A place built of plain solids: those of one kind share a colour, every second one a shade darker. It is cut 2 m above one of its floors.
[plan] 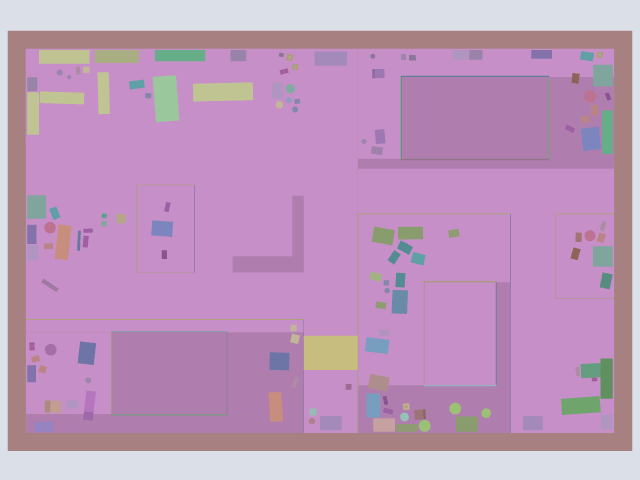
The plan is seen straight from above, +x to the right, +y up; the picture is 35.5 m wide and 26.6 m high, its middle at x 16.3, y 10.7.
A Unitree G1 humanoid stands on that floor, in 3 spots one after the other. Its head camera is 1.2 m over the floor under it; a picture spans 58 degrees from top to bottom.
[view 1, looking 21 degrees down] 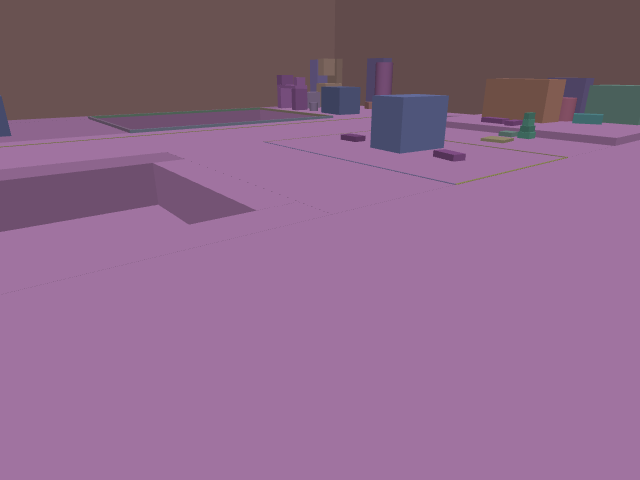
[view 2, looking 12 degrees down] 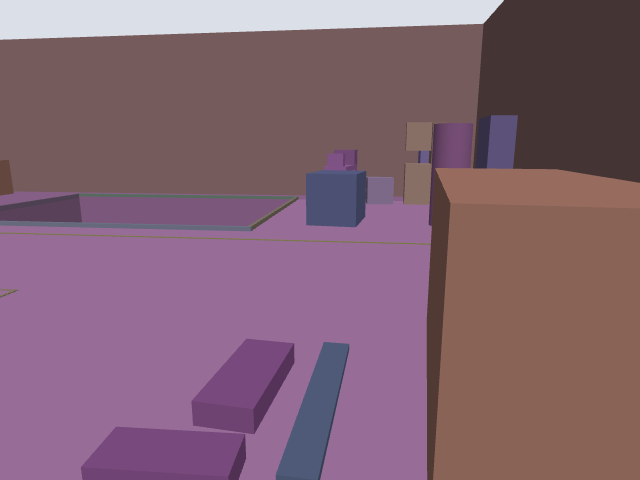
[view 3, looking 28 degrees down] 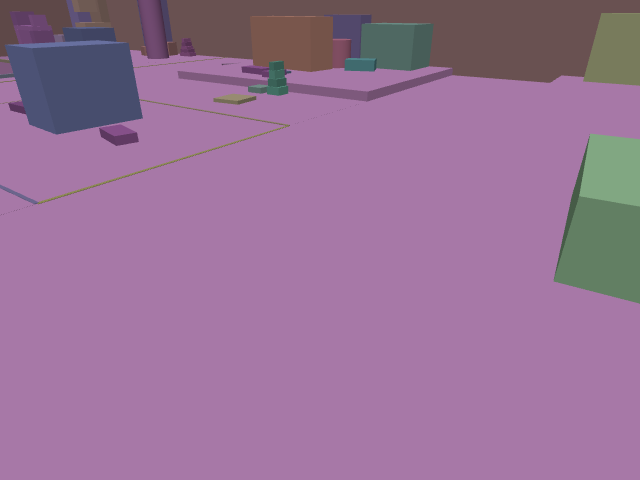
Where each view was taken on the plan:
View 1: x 14.19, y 17.05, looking -128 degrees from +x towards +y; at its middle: floor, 3.80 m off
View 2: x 2.72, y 12.54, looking -83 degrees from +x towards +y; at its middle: floor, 6.54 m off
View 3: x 10.66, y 17.41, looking -145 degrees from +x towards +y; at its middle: floor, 2.56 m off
